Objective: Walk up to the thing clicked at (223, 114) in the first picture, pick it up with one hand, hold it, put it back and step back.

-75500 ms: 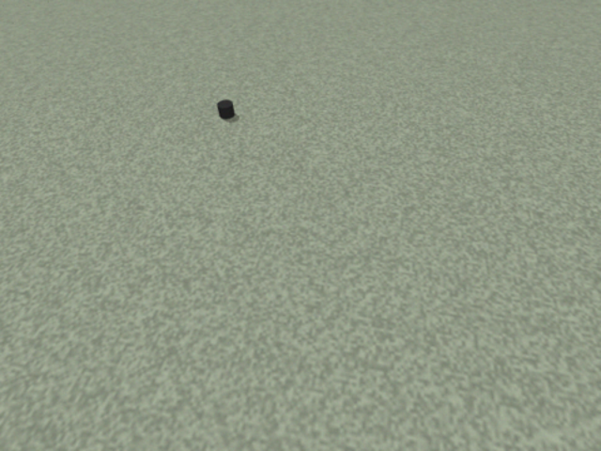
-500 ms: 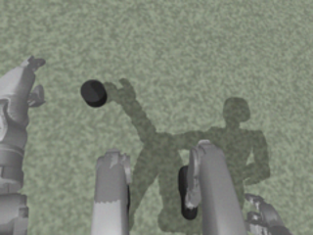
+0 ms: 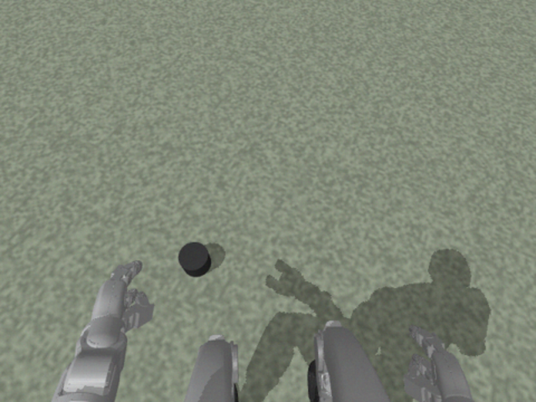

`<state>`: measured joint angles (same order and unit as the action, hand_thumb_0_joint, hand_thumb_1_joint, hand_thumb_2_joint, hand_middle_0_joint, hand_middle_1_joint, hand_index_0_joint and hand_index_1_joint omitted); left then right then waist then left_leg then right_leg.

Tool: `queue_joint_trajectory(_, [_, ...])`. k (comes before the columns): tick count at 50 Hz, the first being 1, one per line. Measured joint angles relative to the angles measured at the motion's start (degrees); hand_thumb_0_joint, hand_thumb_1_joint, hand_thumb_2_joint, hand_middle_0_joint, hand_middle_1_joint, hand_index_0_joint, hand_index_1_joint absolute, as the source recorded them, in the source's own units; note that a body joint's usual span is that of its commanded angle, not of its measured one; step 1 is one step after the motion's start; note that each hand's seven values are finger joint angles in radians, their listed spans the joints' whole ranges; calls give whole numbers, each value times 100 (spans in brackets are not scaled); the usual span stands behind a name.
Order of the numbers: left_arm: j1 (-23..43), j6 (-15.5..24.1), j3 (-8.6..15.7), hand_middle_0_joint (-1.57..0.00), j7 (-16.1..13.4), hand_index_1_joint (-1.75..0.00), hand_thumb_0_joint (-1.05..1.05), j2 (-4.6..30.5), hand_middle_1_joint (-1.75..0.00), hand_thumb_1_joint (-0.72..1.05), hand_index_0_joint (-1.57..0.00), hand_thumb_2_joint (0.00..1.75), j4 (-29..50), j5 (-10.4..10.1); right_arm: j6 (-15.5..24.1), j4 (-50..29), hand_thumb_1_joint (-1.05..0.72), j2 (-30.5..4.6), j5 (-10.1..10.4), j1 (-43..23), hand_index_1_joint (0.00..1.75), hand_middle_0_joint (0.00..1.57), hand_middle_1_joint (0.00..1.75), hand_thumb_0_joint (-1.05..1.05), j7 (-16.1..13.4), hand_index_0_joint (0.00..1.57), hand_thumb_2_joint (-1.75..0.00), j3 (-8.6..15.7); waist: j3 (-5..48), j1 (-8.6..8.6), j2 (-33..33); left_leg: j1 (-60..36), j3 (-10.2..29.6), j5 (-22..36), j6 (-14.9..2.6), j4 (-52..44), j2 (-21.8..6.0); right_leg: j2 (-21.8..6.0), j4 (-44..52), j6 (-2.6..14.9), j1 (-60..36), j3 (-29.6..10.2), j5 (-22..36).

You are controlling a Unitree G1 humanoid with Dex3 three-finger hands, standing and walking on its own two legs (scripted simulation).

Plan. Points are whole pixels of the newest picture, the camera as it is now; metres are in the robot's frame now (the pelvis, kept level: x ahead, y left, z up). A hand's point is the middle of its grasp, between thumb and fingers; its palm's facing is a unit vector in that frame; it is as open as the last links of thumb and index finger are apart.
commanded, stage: home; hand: left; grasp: from above
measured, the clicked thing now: (195, 259) +0.53 +0.22 -0.59
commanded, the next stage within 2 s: none
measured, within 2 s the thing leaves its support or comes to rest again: neither
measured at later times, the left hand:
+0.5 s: hand (118, 369) +0.19 +0.18 +0.04, palm faces +0.11 -0.97 -0.22, open 7.4 cm
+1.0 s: hand (117, 350) +0.21 +0.19 +0.04, palm faces +0.08 -0.97 -0.21, open 7.4 cm
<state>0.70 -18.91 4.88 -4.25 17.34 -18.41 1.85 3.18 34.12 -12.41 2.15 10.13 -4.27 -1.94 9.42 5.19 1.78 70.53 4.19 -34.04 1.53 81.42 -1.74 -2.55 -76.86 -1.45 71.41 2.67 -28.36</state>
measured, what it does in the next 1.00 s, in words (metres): rises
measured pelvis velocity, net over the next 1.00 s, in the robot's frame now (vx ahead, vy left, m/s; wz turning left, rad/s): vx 0.05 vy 0.00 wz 0.02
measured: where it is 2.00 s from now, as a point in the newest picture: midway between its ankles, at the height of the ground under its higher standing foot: outside the picture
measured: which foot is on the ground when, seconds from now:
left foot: down 0.00-1.00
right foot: down 0.00-1.00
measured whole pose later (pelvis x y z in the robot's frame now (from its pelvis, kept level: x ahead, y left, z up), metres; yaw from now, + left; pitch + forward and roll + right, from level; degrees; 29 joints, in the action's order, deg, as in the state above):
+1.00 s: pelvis +0.05 +0.00 +0.09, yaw +1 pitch +10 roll -3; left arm -27.8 -26.1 2.0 -1.5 12.9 6.6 -2.9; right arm 13.8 32.6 -12.1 -0.1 16.2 -10.1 -2.0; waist 8.7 2.0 2.6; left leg 37.7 3.8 -29.6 1.5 57.0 -2.4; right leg -2.0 -52.5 -1.6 38.0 3.8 -24.5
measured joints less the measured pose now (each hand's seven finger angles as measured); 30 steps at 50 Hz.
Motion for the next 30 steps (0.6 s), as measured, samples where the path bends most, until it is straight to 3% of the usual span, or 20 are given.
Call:
queue_joint_trajectory(5, [-643, -147, 21, -21, -47, -30, 1, -247, -30, 90, -21, 90, 427, -353, 238, 45, -90, 1, -14, 259, 30, 20, 30, 1, -249, 20, -90, -24, -20, -24, 2, -879, 15, 168, 46, -688, -51, 44, 663, 47, -882, 59, 141])
queue_joint_trajectory(11, [-1438, -375, -40, -20, -25, -30, 1, -436, -30, 90, -21, 90, 1150, -560, 479, -80, -90, -7, -42, 463, 30, 20, 30, 1, -461, 20, -90, -33, -40, -62, 32, -1890, 21, 373, 72, -1479, -96, 85, 1445, 74, -1909, 112, 320])
queue_joint_trajectory(21, [-2788, -687, -260, -20, 122, -30, 1, -500, -30, 90, -21, 90, 2387, -580, 804, -366, -90, -30, -83, 550, 30, 20, 30, 1, -650, 20, -90, -32, 30, -264, 137, -2994, 3, 572, 38, -2353, -87, 77, 2312, 51, -3039, 145, 489])
queue_joint_trajectory(30, [-2982, -717, -285, -20, 265, -29, 1, -458, -30, 90, -21, 90, 2573, -496, 1081, -374, -90, 25, -177, 346, 30, 20, 30, 1, -666, 20, -90, -50, -70, -401, 72, -3183, 19, 552, 23, -2445, -37, 26, 2386, 26, -3241, 165, 441])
